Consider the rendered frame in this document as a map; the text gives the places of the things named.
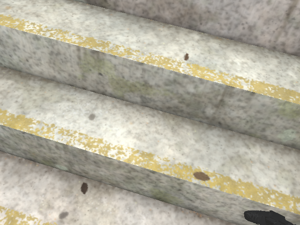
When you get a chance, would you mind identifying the robot right hand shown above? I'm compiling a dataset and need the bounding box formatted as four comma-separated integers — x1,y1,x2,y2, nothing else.
244,210,296,225

